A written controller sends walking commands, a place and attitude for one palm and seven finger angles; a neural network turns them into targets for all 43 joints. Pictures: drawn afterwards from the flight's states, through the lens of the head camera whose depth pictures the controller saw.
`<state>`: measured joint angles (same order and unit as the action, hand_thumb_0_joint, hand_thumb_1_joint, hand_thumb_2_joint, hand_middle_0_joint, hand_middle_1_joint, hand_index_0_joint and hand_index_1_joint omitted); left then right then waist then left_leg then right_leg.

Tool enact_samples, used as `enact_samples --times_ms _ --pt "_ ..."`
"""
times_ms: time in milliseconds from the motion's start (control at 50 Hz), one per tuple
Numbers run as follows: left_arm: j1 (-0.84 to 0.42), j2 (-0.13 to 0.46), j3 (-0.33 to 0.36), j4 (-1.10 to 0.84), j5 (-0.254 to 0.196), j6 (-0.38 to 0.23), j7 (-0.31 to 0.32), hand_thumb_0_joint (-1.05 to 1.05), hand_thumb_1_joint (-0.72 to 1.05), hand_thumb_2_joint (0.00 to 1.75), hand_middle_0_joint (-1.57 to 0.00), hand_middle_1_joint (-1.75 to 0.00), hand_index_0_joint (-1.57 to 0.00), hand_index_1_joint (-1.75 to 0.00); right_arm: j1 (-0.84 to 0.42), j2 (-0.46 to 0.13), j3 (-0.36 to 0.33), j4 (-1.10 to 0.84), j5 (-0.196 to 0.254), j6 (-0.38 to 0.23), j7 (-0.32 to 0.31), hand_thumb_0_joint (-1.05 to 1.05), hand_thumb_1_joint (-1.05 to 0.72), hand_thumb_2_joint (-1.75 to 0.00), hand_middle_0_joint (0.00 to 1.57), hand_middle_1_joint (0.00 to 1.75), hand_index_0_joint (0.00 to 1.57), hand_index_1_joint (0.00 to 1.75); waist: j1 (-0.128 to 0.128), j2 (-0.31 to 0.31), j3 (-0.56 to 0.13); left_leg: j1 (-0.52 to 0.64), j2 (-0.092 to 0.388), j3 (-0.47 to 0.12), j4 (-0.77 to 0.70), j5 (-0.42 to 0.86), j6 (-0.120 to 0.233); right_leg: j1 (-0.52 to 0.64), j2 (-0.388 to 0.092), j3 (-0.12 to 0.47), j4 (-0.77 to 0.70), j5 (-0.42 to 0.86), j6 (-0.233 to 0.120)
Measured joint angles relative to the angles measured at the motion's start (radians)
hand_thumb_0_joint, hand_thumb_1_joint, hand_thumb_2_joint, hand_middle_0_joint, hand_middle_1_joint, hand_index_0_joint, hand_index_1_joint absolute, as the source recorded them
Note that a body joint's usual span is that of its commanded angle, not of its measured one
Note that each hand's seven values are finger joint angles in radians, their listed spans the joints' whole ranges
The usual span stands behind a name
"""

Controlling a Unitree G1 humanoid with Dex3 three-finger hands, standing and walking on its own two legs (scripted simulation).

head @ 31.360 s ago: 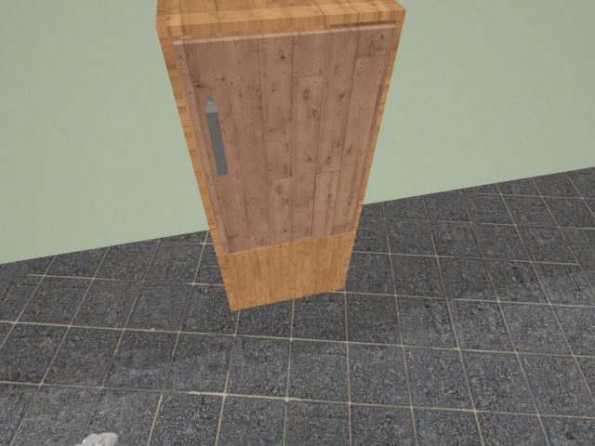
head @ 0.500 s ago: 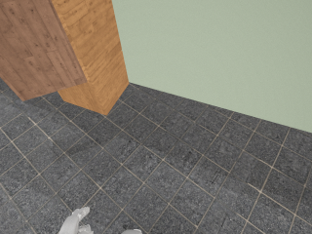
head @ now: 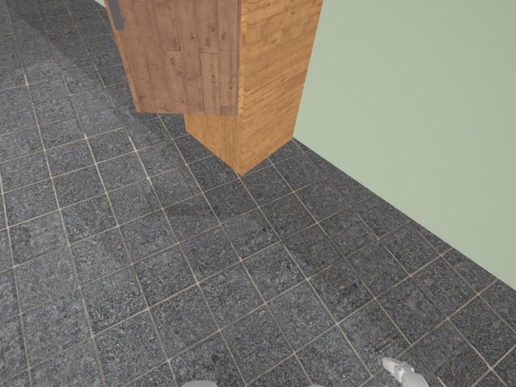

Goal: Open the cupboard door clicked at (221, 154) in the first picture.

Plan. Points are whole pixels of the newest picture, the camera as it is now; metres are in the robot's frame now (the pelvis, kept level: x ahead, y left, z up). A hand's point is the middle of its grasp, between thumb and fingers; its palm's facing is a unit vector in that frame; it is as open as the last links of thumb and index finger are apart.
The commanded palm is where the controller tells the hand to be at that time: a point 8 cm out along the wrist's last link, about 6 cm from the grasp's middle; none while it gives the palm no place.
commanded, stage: take the last steps up to it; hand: left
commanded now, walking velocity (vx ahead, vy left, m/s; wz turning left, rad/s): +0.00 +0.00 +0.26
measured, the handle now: out of the picture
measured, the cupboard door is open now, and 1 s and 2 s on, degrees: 46 46 46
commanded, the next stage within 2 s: come to a stop and stand still in 1.54 s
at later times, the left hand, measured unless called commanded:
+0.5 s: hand out of the picture +0.07 +0.18 -0.14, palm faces +0.19 -0.95 -0.23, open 7.3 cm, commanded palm none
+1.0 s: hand (91, 365) +0.15 +0.30 -0.17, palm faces +0.30 -0.94 -0.18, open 7.4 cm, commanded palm none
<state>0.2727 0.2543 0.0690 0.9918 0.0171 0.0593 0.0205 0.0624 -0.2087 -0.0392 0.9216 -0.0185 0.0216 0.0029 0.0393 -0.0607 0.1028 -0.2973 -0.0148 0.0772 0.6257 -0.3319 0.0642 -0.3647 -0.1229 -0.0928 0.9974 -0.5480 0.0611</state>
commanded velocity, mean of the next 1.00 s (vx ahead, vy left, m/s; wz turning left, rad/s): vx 0.28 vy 0.12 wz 0.12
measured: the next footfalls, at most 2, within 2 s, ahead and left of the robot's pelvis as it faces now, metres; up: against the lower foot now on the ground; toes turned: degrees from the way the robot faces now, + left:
right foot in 0.38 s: +0.05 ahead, -0.12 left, +0.00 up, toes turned +0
left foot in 0.82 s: +0.24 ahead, +0.22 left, +0.00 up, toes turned +21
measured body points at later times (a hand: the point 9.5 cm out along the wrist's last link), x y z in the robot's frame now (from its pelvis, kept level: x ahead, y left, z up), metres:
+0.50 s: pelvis +0.05 -0.01 +0.01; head +0.07 -0.03 +0.46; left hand +0.06 +0.23 -0.12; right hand +0.07 -0.26 -0.15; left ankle +0.02 +0.12 -0.65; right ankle +0.01 -0.12 -0.73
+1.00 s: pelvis +0.19 +0.12 +0.01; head +0.23 +0.14 +0.45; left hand +0.13 +0.35 -0.15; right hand +0.34 -0.08 -0.14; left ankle +0.21 +0.21 -0.73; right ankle +0.18 -0.01 -0.63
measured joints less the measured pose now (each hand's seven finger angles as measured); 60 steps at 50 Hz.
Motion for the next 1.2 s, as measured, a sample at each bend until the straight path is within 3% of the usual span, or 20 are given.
enact_samples --times_ms 60,140,240,320,380,420,480,540,660,780,820,860,900,940,1060,1200 --pt "-0.025 -0.001 0.003 0.004 0.002 0.002 -0.008 0.01 0.91 0.89 -0.2 -0.3 -0.19 -0.3 0.016 0.013 0.011 0.005 0.0 -0.005 -0.014 0.0 -0.91 -0.9 0.2 0.3 0.2 0.3 0.005 0.006 -0.008 0.031 -0.006 -0.017 -0.073 0.04 -0.004 -0.062 0.019 0.059 0.097 0.076 0.007" --pt "-0.048 -0.015 -0.002 -0.006 0.002 -0.01 -0.014 0.01 0.91 0.89 -0.2 -0.3 -0.19 -0.3 0.047 0.03 0.021 0.023 0.002 -0.012 -0.018 0.0 -0.91 -0.9 0.2 0.3 0.2 0.3 0.003 0.02 -0.023 0.064 -0.012 -0.034 -0.154 0.085 0.004 -0.082 0.026 0.08 0.076 0.14 0.015" --pt "-0.07 -0.047 -0.008 -0.013 0.007 -0.019 -0.028 0.01 0.91 0.89 -0.2 -0.3 -0.19 -0.3 0.115 0.04 0.013 0.043 -0.002 -0.019 -0.015 0.0 -0.91 -0.9 0.2 0.3 0.2 0.3 -0.021 0.047 -0.047 0.078 -0.02 -0.055 -0.187 0.099 0.003 -0.039 0.038 0.06 -0.054 0.12 0.005" --pt "-0.088 -0.072 -0.013 -0.024 0.008 -0.034 -0.04 0.01 0.91 0.89 -0.2 -0.3 -0.19 -0.3 0.174 0.021 0.0 0.067 -0.008 -0.014 -0.009 0.0 -0.92 -0.9 0.2 0.3 0.21 0.3 -0.047 0.069 -0.058 0.071 -0.032 -0.07 -0.164 0.082 -0.004 0.038 0.064 0.03 -0.247 0.111 -0.014" --pt "-0.087 -0.082 -0.014 -0.04 0.012 -0.067 -0.041 0.01 0.9 0.89 -0.2 -0.3 -0.2 -0.3 0.225 0.007 -0.01 0.09 0.001 -0.006 -0.006 0.0 -0.92 -0.9 0.2 0.3 0.2 0.3 -0.05 0.072 -0.067 0.029 -0.051 -0.076 -0.051 -0.009 -0.017 0.134 0.071 0.012 -0.452 0.185 -0.044" --pt "-0.081 -0.102 -0.019 -0.039 0.011 -0.084 -0.033 0.01 0.9 0.89 -0.2 -0.3 -0.2 -0.3 0.24 -0.01 -0.018 0.117 -0.004 0.013 0.0 0.0 -0.92 -0.9 0.2 0.3 0.2 0.3 -0.048 0.097 -0.06 -0.043 -0.046 -0.091 0.157 -0.114 -0.037 0.148 0.071 -0.015 -0.426 0.191 -0.067" --pt "-0.032 -0.116 -0.018 -0.02 0.006 -0.104 -0.017 0.0 0.91 0.89 -0.2 -0.3 -0.2 -0.3 0.234 -0.022 -0.029 0.143 -0.012 0.032 0.015 0.01 -0.91 -0.9 0.2 0.3 0.2 0.3 -0.047 0.097 -0.059 -0.161 -0.019 -0.087 0.415 -0.031 -0.067 0.21 0.059 -0.029 -0.489 0.2 -0.067" --pt "0.014 -0.108 -0.015 0.019 0.003 -0.115 -0.012 0.0 0.92 0.89 -0.2 -0.3 -0.2 -0.3 0.221 -0.021 -0.033 0.142 -0.01 0.029 0.024 0.01 -0.91 -0.9 0.2 0.3 0.2 0.3 -0.057 0.083 -0.057 -0.25 0.031 -0.08 0.487 0.069 -0.097 0.278 0.042 -0.052 -0.584 0.227 -0.055" --pt "0.093 -0.109 -0.025 0.084 0.009 -0.13 -0.013 0.0 0.92 0.89 -0.2 -0.3 -0.2 -0.3 0.163 -0.018 -0.025 0.132 -0.002 0.025 0.037 0.01 -0.91 -0.9 0.19 0.3 0.2 0.3 -0.034 0.06 -0.033 -0.313 0.085 -0.04 0.353 0.133 -0.109 0.381 -0.009 -0.103 -0.662 0.21 -0.017" --pt "0.169 -0.108 -0.029 0.137 0.015 -0.114 -0.014 0.01 0.91 0.89 -0.2 -0.3 -0.2 -0.3 0.061 -0.007 -0.005 0.093 0.001 0.0 0.048 0.01 -0.91 -0.9 0.19 0.3 0.2 0.3 0.01 0.035 -0.006 -0.21 0.056 0.034 0.061 0.102 -0.064 0.436 -0.067 -0.129 -0.605 0.114 0.051" --pt "0.2 -0.113 -0.026 0.15 0.011 -0.1 -0.019 0.01 0.91 0.89 -0.2 -0.3 -0.2 -0.3 0.044 -0.011 0.0 0.062 -0.006 -0.033 0.042 0.01 -0.91 -0.9 0.19 0.3 0.2 0.3 0.006 0.047 -0.015 -0.139 0.048 0.047 -0.031 0.141 -0.032 0.382 -0.087 -0.119 -0.436 0.05 0.042" --pt "0.173 -0.102 -0.025 0.157 0.002 -0.073 -0.021 0.01 0.9 0.89 -0.2 -0.3 -0.2 -0.3 0.028 0.006 -0.004 0.047 -0.008 -0.061 0.021 0.0 -0.91 -0.9 0.19 0.3 0.2 0.3 -0.002 0.032 0.002 -0.156 0.035 0.053 0.055 0.12 -0.01 0.243 -0.078 -0.016 -0.099 0.004 -0.011" --pt "0.127 -0.091 -0.021 0.148 -0.001 -0.059 -0.018 0.01 0.91 0.89 -0.2 -0.3 -0.2 -0.3 0.031 0.023 0.0 0.046 -0.007 -0.07 0.006 0.0 -0.91 -0.9 0.19 0.3 0.2 0.3 0.011 0.021 0.003 -0.126 0.029 0.07 0.056 0.075 -0.003 0.091 -0.04 0.051 0.169 0.046 -0.049" --pt "0.075 -0.086 -0.014 0.125 0.004 -0.06 -0.021 0.01 0.91 0.89 -0.2 -0.3 -0.2 -0.3 0.047 0.038 0.005 0.052 -0.008 -0.074 -0.005 0.0 -0.91 -0.9 0.19 0.3 0.2 0.3 0.016 0.019 -0.003 -0.071 0.018 0.084 -0.006 0.08 -0.006 -0.028 -0.021 0.054 0.271 0.119 -0.065" --pt "-0.047 -0.091 0.0 0.037 0.014 -0.069 -0.022 0.01 0.92 0.89 -0.2 -0.3 -0.19 -0.3 0.133 0.038 -0.009 0.076 -0.005 -0.09 -0.021 -0.02 -0.95 -0.9 0.2 0.3 0.2 0.3 -0.002 0.027 -0.047 0.093 -0.022 0.116 -0.216 0.118 0.015 -0.202 0.0 0.013 0.119 0.256 -0.058" --pt "-0.136 -0.076 -0.001 -0.016 0.012 -0.065 -0.038 0.01 0.93 0.89 -0.2 -0.3 -0.19 -0.3 0.252 0.029 0.0 0.133 -0.011 -0.08 -0.013 -0.01 -0.93 -0.9 0.2 0.3 0.2 0.3 -0.042 0.043 -0.067 0.225 -0.047 0.137 -0.306 0.077 0.004 -0.156 0.007 0.015 -0.191 0.337 -0.059"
